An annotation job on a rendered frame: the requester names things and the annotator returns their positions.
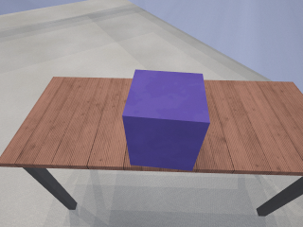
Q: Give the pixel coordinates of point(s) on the carton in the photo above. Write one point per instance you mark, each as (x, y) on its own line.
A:
(165, 119)

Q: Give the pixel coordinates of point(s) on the table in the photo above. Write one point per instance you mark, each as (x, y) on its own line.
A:
(256, 128)

